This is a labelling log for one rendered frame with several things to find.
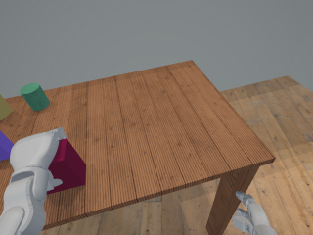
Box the robot left hand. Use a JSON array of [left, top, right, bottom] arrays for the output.
[[10, 127, 67, 192]]

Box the robot right hand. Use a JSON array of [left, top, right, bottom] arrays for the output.
[[232, 191, 270, 235]]

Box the sponge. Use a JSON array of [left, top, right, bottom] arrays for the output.
[[46, 138, 86, 195]]

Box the robot left forearm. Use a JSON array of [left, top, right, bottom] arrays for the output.
[[0, 166, 49, 235]]

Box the table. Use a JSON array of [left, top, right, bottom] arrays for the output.
[[0, 60, 276, 235]]

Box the robot right forearm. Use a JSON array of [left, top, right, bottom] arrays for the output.
[[252, 224, 278, 235]]

